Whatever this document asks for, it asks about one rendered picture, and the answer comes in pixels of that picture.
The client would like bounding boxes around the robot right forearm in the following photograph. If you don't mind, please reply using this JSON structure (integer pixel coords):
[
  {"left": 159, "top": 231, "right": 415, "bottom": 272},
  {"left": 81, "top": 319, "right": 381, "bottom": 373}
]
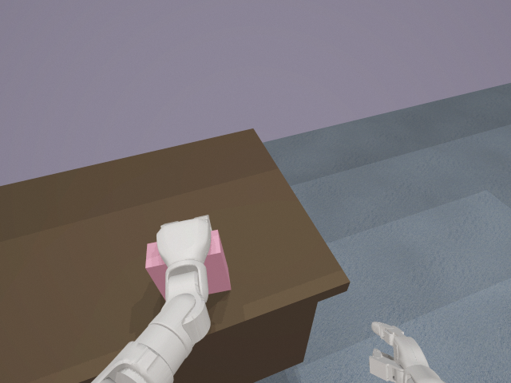
[{"left": 403, "top": 365, "right": 445, "bottom": 383}]

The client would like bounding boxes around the table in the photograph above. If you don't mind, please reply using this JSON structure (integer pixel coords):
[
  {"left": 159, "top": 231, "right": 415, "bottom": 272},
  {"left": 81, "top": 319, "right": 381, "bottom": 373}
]
[{"left": 0, "top": 128, "right": 350, "bottom": 383}]

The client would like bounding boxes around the robot right hand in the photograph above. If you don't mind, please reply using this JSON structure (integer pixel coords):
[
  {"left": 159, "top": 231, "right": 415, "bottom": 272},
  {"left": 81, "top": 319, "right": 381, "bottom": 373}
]
[{"left": 369, "top": 322, "right": 429, "bottom": 383}]

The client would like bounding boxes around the robot left forearm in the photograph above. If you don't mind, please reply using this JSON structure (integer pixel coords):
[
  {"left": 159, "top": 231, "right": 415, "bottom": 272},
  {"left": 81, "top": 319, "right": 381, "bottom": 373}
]
[{"left": 91, "top": 260, "right": 211, "bottom": 383}]

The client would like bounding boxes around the sponge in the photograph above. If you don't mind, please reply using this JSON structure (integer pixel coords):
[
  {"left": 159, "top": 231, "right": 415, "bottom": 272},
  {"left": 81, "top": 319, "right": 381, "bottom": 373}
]
[{"left": 145, "top": 230, "right": 231, "bottom": 301}]

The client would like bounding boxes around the robot left hand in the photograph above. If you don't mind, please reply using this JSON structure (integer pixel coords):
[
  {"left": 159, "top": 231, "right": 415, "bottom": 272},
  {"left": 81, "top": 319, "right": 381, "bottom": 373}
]
[{"left": 156, "top": 215, "right": 212, "bottom": 268}]

